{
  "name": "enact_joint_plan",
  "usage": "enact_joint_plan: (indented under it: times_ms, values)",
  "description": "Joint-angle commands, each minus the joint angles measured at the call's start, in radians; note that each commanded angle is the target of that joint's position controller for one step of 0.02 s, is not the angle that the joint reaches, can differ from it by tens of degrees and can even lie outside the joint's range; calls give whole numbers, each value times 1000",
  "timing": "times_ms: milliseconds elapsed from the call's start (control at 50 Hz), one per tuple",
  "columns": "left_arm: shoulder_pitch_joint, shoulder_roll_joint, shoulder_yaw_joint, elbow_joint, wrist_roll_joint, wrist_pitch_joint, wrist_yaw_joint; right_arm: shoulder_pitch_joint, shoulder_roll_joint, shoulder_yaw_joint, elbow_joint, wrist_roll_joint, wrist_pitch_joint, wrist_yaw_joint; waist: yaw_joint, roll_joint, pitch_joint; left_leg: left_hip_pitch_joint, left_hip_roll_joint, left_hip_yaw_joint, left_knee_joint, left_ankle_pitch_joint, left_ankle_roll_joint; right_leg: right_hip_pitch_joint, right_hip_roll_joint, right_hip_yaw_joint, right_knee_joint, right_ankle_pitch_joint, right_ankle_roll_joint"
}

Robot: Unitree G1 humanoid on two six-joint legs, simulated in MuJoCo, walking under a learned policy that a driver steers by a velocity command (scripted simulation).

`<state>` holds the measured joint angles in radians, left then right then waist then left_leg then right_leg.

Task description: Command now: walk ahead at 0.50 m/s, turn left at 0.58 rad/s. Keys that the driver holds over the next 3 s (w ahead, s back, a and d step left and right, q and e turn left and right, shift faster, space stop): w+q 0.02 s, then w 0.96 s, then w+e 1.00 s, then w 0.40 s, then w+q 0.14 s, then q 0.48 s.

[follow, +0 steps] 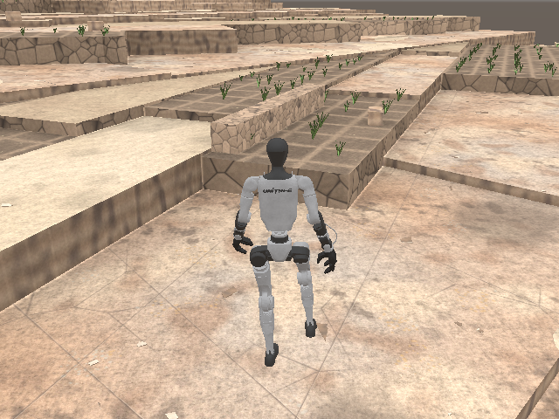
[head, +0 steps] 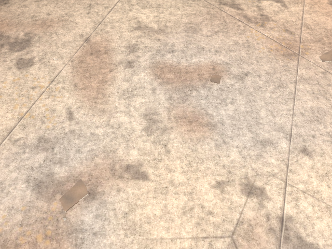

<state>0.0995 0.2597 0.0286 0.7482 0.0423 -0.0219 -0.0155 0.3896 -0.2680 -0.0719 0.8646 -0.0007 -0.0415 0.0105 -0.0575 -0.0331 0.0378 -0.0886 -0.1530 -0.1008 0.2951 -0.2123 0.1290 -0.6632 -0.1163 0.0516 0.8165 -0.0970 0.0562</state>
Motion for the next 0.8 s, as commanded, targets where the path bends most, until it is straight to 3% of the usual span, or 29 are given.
enact_joint_plan:
  times_ms: [20,100,140,160,180,200,220,240,260,280,320,380,460,520,580,640,680,700,720,740,760,780,800]
  values:
    - [-124,69,10,-96,-7,-16,-4,64,-158,-37,-45,-4,-10,-8,-26,90,2,22,249,-219,-55,318,108,-12,50,-37,-95,74,3]
    - [-165,75,4,-119,-12,-33,-10,90,-155,-31,-38,-15,-14,-21,-35,107,5,89,285,-234,0,433,84,65,79,-46,-219,59,-38]
    - [-73,97,13,-95,-12,-41,-6,51,-168,-31,-42,-17,-20,-26,15,119,-8,65,297,-235,48,528,50,227,106,-53,-282,-4,-76]
    - [21,117,24,-64,-11,-47,2,36,-177,-31,-40,-17,-24,-24,58,111,-43,59,279,-217,141,646,34,348,136,-69,-312,-47,-96]
    - [152,142,37,-26,-6,-59,13,31,-168,-26,-35,-14,-28,-19,124,65,-113,23,224,-164,321,658,13,523,123,-60,-368,-33,-125]
    - [313,207,51,-14,13,-67,29,37,-109,-8,-61,-9,-35,-13,182,-26,-250,-107,171,-109,592,413,-10,745,-84,166,-390,-199,-179]
    - [345,308,78,5,20,-57,29,184,-38,3,-65,20,-34,-10,113,-265,-328,-413,-12,-4,874,-269,-52,948,-317,647,-505,-253,-318]
    - [284,227,69,5,-10,-43,20,149,-119,-4,-41,-17,-25,-19,96,-127,-231,-526,55,-38,962,-279,-40,854,-298,727,-554,-374,-325]
    - [203,146,50,-10,-20,-43,14,49,-128,-7,-52,-23,-23,-11,88,-21,-99,-529,97,-43,953,-183,-40,720,-247,552,-564,-352,-302]
    - [164,105,39,-5,-16,-47,10,-13,-111,-1,-65,-24,-25,-4,80,16,-47,-510,126,-34,906,-128,-44,632,-192,420,-582,-230,-277]
    - [171,80,29,25,-19,-58,13,-29,-94,3,-69,-37,-10,10,52,-53,-24,-459,162,-10,830,-101,-59,559,-111,253,-607,-37,-234]
    - [231,91,31,69,-32,-81,5,-40,-71,12,-68,-43,5,21,38,-62,-37,-468,169,28,788,-75,-80,563,-93,170,-628,140,-251]
    - [283,90,32,110,-36,-78,4,-221,-48,30,-120,-41,6,30,66,-51,17,-562,222,93,619,54,-113,571,-67,90,-691,161,-258]
    - [325,101,34,138,-36,-76,2,-335,-23,48,-149,-33,1,34,94,-52,27,-506,218,137,438,148,-119,568,-44,31,-689,224,-240]
    - [369,117,37,165,-32,-73,4,-402,-32,52,-165,-27,-2,29,113,-49,32,-457,199,159,335,167,-103,611,-68,23,-663,272,-233]
    - [375,128,39,186,-27,-65,12,-411,-51,46,-171,-29,-7,21,98,-48,39,-415,183,160,277,100,-65,679,-109,32,-607,365,-224]
    - [355,138,40,194,-28,-58,17,-288,-68,33,-130,-36,-17,10,35,-36,-20,-240,135,179,203,55,-31,693,-95,1,-443,577,-201]
    - [355,126,35,197,-30,-54,17,-136,-94,18,-74,-47,-28,0,-25,0,-104,-37,128,172,161,68,-2,633,-51,-40,-261,580,-181]
    - [340,91,22,162,-34,-56,17,49,-167,-3,-40,-68,-36,-12,-96,93,-229,213,332,-49,140,-31,56,447,-2,-81,23,299,-159]
    - [448,-3,5,143,-56,-54,13,85,-257,-27,-30,-64,-28,-15,-42,322,-319,413,589,-512,23,-99,178,117,179,-128,356,-393,-123]
    - [380,117,36,158,-24,-45,21,30,-198,-19,-35,-20,-17,-10,-39,156,-239,326,550,-534,-16,-128,165,29,138,-7,428,-405,-138]
    - [314,108,39,138,-26,-49,15,-61,-144,-4,-42,-14,-18,-7,1,120,-112,204,506,-379,-31,-83,141,11,94,4,413,-315,-145]
    - [281,82,32,135,-29,-52,9,-107,-98,7,-42,-17,-25,-2,23,90,-56,101,457,-276,-66,23,117,42,62,-1,361,-253,-141]
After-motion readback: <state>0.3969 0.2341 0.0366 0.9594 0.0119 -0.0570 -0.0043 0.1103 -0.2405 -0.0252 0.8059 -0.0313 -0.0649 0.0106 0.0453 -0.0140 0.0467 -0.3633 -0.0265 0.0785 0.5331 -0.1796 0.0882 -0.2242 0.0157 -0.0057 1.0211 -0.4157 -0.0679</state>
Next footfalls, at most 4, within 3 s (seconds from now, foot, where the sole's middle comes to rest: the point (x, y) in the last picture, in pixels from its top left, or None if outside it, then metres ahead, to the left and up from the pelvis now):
0.20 right None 0.29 -0.13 -0.78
0.70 left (135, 235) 0.53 0.10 -0.78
1.28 right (167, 166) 0.84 -0.05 -0.78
1.80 left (142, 112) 1.18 0.07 -0.78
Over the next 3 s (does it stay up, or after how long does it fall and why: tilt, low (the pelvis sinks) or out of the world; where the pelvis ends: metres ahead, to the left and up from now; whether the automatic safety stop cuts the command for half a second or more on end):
stays up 1.45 -0.21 -0.01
